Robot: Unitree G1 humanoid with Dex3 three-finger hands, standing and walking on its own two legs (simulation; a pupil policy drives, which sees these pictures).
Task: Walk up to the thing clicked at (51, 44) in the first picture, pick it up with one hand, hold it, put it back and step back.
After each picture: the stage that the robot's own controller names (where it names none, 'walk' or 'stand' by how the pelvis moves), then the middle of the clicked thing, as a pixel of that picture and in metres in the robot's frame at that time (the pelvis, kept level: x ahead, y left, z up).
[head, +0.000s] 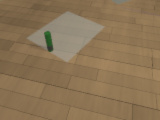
stand; (49, 41) +1.32 +0.40 -0.65
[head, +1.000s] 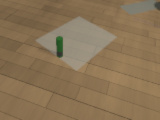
walk; (59, 47) +1.23 +0.19 -0.63
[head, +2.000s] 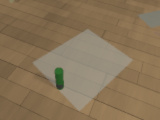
walk; (59, 79) +0.74 +0.18 -0.63
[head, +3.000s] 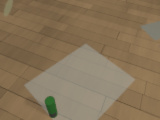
stand; (51, 107) +0.52 +0.21 -0.64
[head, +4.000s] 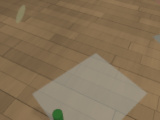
stand; out of the picture +0.45 +0.18 -0.65
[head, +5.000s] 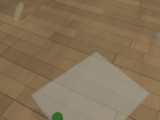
stand; out of the picture +0.40 +0.18 -0.64
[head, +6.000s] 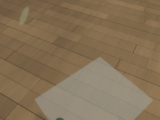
stand; out of the picture +0.38 +0.18 -0.66
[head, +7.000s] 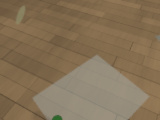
stand; out of the picture +0.40 +0.19 -0.66
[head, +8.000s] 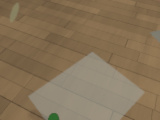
walk; out of the picture +0.40 +0.20 -0.65
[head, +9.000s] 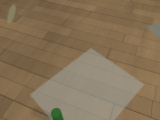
stand; (58, 119) +0.43 +0.21 -0.65
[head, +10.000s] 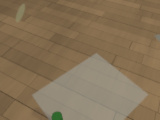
stand; out of the picture +0.42 +0.18 -0.65
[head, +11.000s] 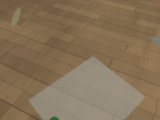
stand; out of the picture +0.40 +0.19 -0.65
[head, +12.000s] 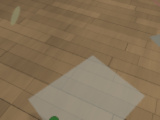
stand; out of the picture +0.40 +0.19 -0.65
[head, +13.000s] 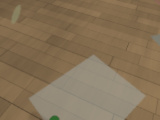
go down; out of the picture +0.39 +0.19 -0.65
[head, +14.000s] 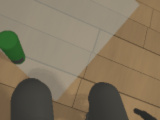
go down; (13, 50) +0.45 +0.26 -0.27
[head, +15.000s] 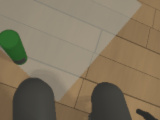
go down; (15, 50) +0.44 +0.27 -0.26
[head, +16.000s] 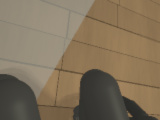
close in; out of the picture +0.40 +0.32 -0.16
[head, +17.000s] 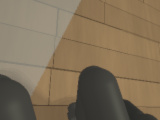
close; out of the picture +0.40 +0.32 -0.15
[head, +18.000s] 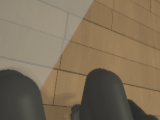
lift; out of the picture +0.35 +0.29 -0.15
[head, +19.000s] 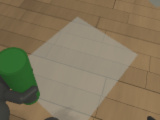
lift; (22, 82) +0.32 +0.19 +0.04
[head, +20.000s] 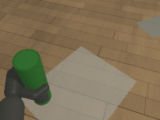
hold; (36, 81) +0.34 +0.16 +0.05
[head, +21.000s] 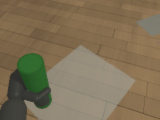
crouch; (38, 85) +0.33 +0.16 +0.02
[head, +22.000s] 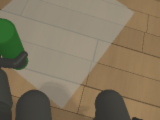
crouch; (12, 49) +0.43 +0.23 -0.06
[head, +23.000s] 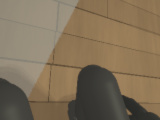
lower; out of the picture +0.40 +0.34 -0.16
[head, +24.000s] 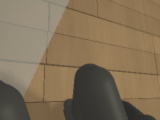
lower; out of the picture +0.42 +0.33 -0.16
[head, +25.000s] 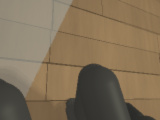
lower; out of the picture +0.40 +0.33 -0.16
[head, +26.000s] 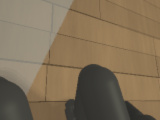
lower; out of the picture +0.40 +0.33 -0.16
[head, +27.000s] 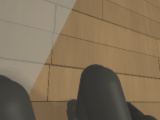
loosen; out of the picture +0.39 +0.32 -0.16
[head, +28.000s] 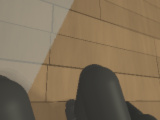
withdraw; out of the picture +0.39 +0.32 -0.16
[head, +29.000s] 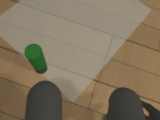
walk; (37, 61) +0.44 +0.25 -0.29
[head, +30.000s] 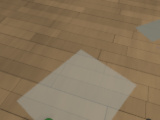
stand; out of the picture +0.37 +0.20 -0.59
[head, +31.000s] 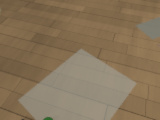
stand; out of the picture +0.37 +0.22 -0.60
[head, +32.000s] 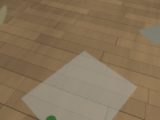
stand; out of the picture +0.39 +0.21 -0.63
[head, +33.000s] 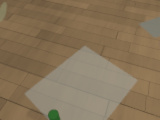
walk; out of the picture +0.41 +0.20 -0.65
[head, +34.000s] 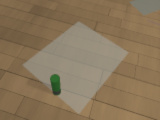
walk; (55, 85) +0.60 +0.17 -0.63
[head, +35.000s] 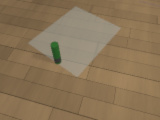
walk; (56, 53) +0.94 +0.27 -0.62
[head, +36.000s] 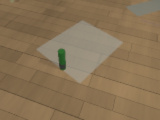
stand; (62, 59) +1.03 +0.21 -0.65
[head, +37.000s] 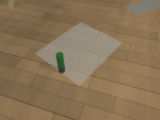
stand; (60, 63) +1.01 +0.23 -0.66
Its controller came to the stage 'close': yes
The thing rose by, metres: 0.67
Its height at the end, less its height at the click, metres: +0.00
